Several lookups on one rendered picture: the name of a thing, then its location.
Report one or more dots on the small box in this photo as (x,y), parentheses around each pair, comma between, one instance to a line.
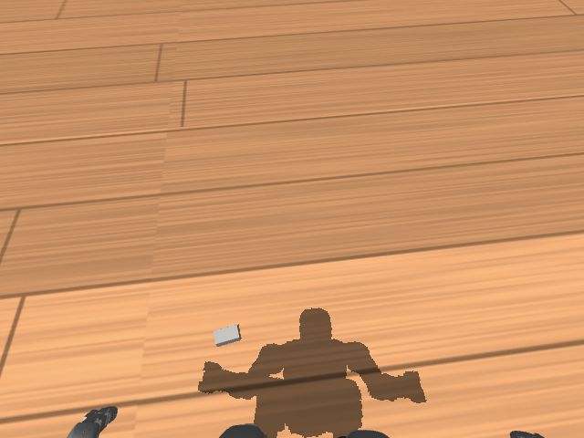
(227,335)

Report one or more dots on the left robot hand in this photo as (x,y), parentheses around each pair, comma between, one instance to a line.
(93,423)

